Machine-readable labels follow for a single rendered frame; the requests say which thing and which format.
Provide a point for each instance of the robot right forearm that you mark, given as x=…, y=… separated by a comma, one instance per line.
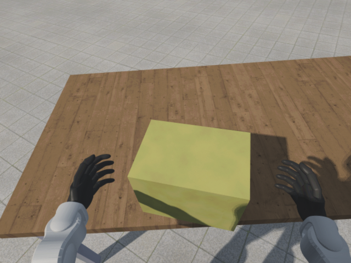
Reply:
x=321, y=241

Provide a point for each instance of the robot left forearm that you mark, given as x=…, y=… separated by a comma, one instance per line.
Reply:
x=63, y=235

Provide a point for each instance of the carton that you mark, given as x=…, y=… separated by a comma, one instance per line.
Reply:
x=193, y=173

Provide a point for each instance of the left robot hand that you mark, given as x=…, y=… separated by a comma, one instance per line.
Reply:
x=85, y=182

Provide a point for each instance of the right robot hand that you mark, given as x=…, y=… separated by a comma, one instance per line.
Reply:
x=307, y=193

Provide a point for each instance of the table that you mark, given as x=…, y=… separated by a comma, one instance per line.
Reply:
x=296, y=110

